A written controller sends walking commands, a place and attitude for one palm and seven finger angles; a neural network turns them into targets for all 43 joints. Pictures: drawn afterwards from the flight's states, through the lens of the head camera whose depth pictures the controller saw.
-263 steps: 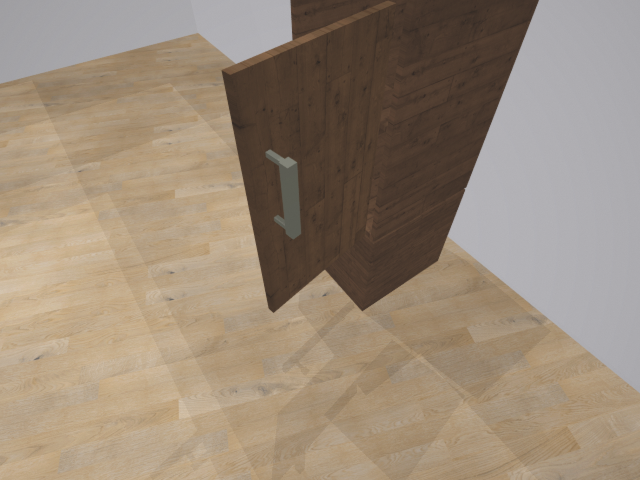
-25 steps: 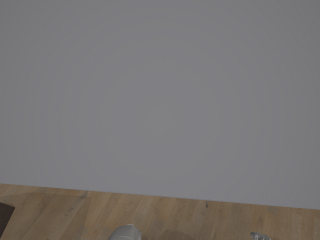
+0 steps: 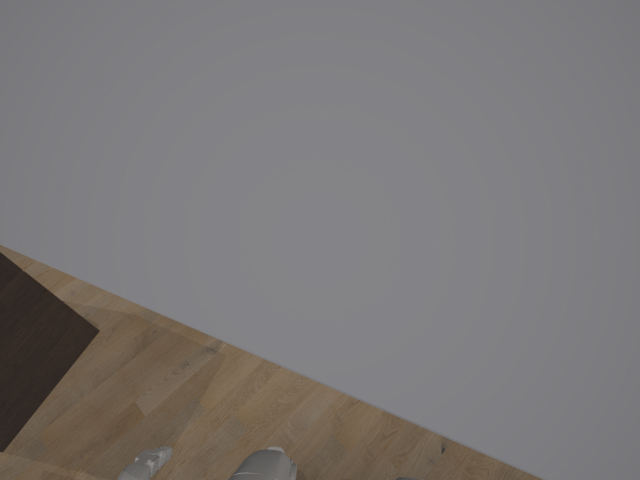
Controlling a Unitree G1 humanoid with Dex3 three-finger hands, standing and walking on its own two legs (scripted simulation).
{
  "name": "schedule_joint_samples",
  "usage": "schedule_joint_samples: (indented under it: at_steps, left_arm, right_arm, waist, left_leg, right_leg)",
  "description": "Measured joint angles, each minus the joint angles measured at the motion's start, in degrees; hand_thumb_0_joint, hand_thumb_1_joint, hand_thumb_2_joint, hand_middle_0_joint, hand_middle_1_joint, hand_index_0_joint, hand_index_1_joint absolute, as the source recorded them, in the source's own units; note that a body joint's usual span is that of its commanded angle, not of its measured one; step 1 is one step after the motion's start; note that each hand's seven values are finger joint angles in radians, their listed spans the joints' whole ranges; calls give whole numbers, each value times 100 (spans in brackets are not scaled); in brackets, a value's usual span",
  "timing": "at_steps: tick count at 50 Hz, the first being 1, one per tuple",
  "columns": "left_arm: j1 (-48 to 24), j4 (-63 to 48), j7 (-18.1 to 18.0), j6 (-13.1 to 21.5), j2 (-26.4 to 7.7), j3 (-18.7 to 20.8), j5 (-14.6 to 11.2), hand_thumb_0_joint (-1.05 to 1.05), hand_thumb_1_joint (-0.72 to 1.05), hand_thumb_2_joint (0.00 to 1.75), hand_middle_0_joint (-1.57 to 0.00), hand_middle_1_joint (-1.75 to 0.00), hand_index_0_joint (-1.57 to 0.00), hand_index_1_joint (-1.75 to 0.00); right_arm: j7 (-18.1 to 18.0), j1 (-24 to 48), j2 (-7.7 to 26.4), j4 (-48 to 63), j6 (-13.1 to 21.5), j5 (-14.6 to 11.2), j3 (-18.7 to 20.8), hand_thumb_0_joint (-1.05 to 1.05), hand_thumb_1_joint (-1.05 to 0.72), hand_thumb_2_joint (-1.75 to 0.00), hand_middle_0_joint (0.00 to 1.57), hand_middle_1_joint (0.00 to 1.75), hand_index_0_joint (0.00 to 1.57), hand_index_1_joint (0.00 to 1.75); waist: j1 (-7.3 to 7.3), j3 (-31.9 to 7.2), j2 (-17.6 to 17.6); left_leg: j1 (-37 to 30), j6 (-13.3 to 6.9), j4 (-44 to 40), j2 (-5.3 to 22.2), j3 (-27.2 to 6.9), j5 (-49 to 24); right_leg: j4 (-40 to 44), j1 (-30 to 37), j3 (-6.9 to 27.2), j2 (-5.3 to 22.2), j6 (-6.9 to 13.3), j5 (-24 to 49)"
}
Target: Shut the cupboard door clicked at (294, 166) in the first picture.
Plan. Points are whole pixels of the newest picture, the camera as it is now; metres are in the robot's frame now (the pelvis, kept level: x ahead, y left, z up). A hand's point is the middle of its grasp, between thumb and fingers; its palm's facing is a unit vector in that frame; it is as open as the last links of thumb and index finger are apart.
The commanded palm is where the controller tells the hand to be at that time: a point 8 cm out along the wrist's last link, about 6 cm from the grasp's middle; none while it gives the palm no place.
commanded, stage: turn to face it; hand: left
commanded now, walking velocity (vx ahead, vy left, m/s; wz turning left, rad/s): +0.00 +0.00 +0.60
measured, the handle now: out of the picture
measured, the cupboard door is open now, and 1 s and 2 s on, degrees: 100 100 100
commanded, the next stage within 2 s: none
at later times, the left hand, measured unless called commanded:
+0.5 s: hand out of the picture +0.03 +0.22 -0.15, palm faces +0.31 -0.91 -0.28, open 7.4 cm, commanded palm none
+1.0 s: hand out of the picture -0.07 +0.19 -0.17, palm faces +0.61 -0.76 -0.23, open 7.4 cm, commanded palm none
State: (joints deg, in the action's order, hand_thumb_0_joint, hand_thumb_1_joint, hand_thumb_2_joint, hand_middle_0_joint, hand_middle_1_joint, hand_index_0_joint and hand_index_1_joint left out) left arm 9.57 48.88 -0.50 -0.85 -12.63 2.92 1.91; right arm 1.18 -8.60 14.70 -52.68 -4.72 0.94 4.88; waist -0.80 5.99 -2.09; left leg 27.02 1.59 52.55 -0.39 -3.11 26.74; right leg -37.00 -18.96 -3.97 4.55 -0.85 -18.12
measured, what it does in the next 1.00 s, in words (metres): steps on the spot, turning left: left foot, then right foot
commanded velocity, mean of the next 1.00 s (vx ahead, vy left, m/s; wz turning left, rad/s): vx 0.00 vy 0.00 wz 0.60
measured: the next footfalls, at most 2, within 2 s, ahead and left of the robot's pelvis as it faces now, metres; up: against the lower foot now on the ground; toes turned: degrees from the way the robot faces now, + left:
left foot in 0.24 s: +0.03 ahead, +0.13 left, +0.00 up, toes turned +15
right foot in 0.54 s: +0.09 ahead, -0.13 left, +0.00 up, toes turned +17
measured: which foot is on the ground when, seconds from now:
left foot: up 0.00-0.22, down 0.24-0.54, up 0.56-0.84, down 0.86-1.00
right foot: down 0.00-0.24, up 0.26-0.52, down 0.54-0.86, up 0.88-1.00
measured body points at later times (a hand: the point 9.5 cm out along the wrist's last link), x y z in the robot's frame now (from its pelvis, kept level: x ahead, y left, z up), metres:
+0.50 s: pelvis +0.00 -0.02 +0.01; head +0.05 +0.00 +0.45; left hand +0.02 +0.27 -0.13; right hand +0.16 -0.24 -0.13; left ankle -0.01 +0.12 -0.72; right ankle +0.04 -0.14 -0.70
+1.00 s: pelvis +0.01 -0.02 +0.01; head +0.04 +0.03 +0.45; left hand -0.10 +0.23 -0.15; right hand +0.25 -0.17 -0.12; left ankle -0.05 +0.08 -0.72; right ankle +0.07 -0.15 -0.66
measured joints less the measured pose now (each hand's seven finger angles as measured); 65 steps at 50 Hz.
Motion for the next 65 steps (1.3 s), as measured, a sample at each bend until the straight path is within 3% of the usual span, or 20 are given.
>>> schedule_joint_samples:
  at_steps: [2,4,9,12,15,18,24,27,30,32,34,40,43,46,49,56,59,60,62,65]
  left_arm:
    - [54,19,-28,-15,95,-43,2,0,91,90,-20,-30,-20,-30]
    - [103,60,-40,-35,141,-70,14,0,91,90,-21,-30,-20,-30]
    - [154,128,2,13,154,-107,20,0,91,90,-21,-30,-20,-30]
    - [246,143,40,-20,113,-68,-36,0,90,90,-21,-30,-20,-30]
    - [146,252,23,-219,-66,11,-51,0,91,90,-21,-30,-20,-30]
    - [18,352,22,-305,-161,83,-58,1,91,90,-21,-30,-20,-30]
    - [-85,223,41,-226,-175,100,-93,1,91,90,-20,-30,-20,-30]
    - [-20,79,36,-87,-190,81,-78,1,91,90,-20,-30,-20,-30]
    - [-6,58,-22,-8,-50,27,-26,0,91,90,-20,-30,-20,-30]
    - [68,69,-45,-14,36,-12,-27,0,91,90,-20,-30,-20,-30]
    - [139,109,-58,-26,85,-42,-16,0,91,90,-20,-30,-20,-30]
    - [258,198,-7,19,118,-87,6,0,91,90,-21,-30,-20,-30]
    - [378,215,35,-20,77,-48,-42,0,90,90,-21,-30,-20,-30]
    - [254,328,13,-224,-90,24,-55,1,91,90,-21,-30,-20,-30]
    - [106,406,10,-306,-173,87,-63,1,91,90,-21,-30,-20,-30]
    - [-88,204,37,-214,-193,101,-89,1,91,90,-20,-30,-20,-30]
    - [-79,73,35,-99,-190,67,-90,1,91,90,-20,-30,-20,-30]
    - [-68,42,18,-34,-180,68,-61,1,91,90,-20,-30,-20,-30]
    - [-75,40,-13,12,-71,10,-30,0,91,90,-20,-30,-20,-30]
    - [27,57,-48,-11,70,-51,-27,0,91,90,-20,-30,-20,-30]
  right_arm:
    - [20,21,43,-41,-23,3,32,0,-91,-90,20,30,20,30]
    - [43,24,18,-45,-23,-13,29,0,-91,-90,20,30,20,30]
    - [71,48,-74,-11,52,-52,-51,0,-91,-90,19,30,20,30]
    - [85,40,-45,78,152,-42,-103,0,-91,-90,19,30,20,30]
    - [29,97,-147,108,261,12,-128,0,-91,-90,19,30,20,30]
    - [-61,42,-206,115,291,34,-154,0,-91,-90,20,30,20,30]
    - [-87,-61,-175,36,219,58,-146,0,-90,-90,20,30,20,30]
    - [-64,-139,-147,37,129,16,-97,0,-90,-90,20,30,20,30]
    - [-22,-54,-21,-32,22,1,6,0,-90,-90,20,30,20,30]
    - [15,8,31,-70,-25,11,40,0,-91,-90,20,30,20,30]
    - [44,52,19,-72,-36,-2,42,0,-91,-90,20,30,20,30]
    - [77,181,-84,-27,34,-50,-57,0,-91,-90,19,30,20,30]
    - [94,200,-54,75,146,-39,-112,0,-91,-90,19,30,20,30]
    - [33,255,-148,118,268,9,-139,0,-91,-90,19,30,20,30]
    - [-60,174,-203,132,297,33,-169,0,-91,-90,20,30,20,30]
    - [-81,4,-206,24,223,58,-163,0,-90,-90,20,30,20,30]
    - [-64,-105,-187,16,150,22,-117,0,-90,-90,20,30,20,30]
    - [-54,-111,-172,6,124,-1,-92,0,-90,-90,20,30,20,30]
    - [-28,-76,-75,-35,58,-6,-29,0,-90,-90,20,30,20,30]
    - [20,-35,8,-91,-24,-1,31,0,-91,-90,20,30,20,30]
  waist:
    - [-40,24,18]
    - [-81,23,139]
    - [-38,52,441]
    - [-22,-19,447]
    - [11,19,596]
    - [15,2,539]
    - [-11,-44,220]
    - [-12,-142,156]
    - [-12,-29,2]
    - [-25,7,-10]
    - [-52,23,76]
    - [24,86,414]
    - [48,15,433]
    - [76,65,584]
    - [77,27,518]
    - [16,-38,227]
    - [-20,-126,161]
    - [5,-135,172]
    - [-31,-53,51]
    - [-79,-19,25]
  left_leg:
    - [210,51,880,36,203,21]
    - [154,116,929,105,436,19]
    - [-521,151,-667,156,816,-40]
    - [-1014,-16,-1927,185,822,-1031]
    - [-799,-247,-1641,94,697,-1000]
    - [-816,-221,-1840,74,495,-1053]
    - [-854,-97,-2183,64,52,-1345]
    - [-623,-22,-1870,-25,-146,-1203]
    - [-75,-11,-212,-84,-98,-125]
    - [193,42,786,-39,96,-121]
    - [208,114,1003,43,309,-145]
    - [-521,153,-736,151,764,-118]
    - [-1020,-30,-1977,178,779,-1124]
    - [-804,-281,-1643,56,650,-1008]
    - [-834,-270,-1851,35,439,-1040]
    - [-917,-144,-2255,17,-42,-1354]
    - [-741,-31,-2002,-76,-262,-1265]
    - [-605,-17,-1702,-121,-259,-940]
    - [-233,-11,-525,-149,-181,-148]
    - [155,62,935,-63,138,-70]
  right_leg:
    - [151,152,-141,80,23,22]
    - [358,302,-265,184,22,89]
    - [457,453,-614,429,-36,81]
    - [-23,284,-852,516,-135,-188]
    - [-1476,-332,-327,375,-304,-1195]
    - [-2298,-752,33,120,-334,-1009]
    - [-1097,-445,212,-159,-296,-729]
    - [305,124,189,-199,-142,-82]
    - [210,189,-64,-128,90,29]
    - [356,336,-204,-54,95,26]
    - [545,476,-324,43,81,85]
    - [573,619,-713,365,-19,27]
    - [-3,411,-917,487,-143,-278]
    - [-1543,-239,-317,370,-296,-1293]
    - [-2374,-699,41,129,-335,-1092]
    - [-1073,-444,248,-143,-308,-729]
    - [247,137,232,-220,-236,-213]
    - [421,177,216,-190,-79,150]
    - [260,213,31,-137,49,110]
    - [426,440,-194,-13,37,26]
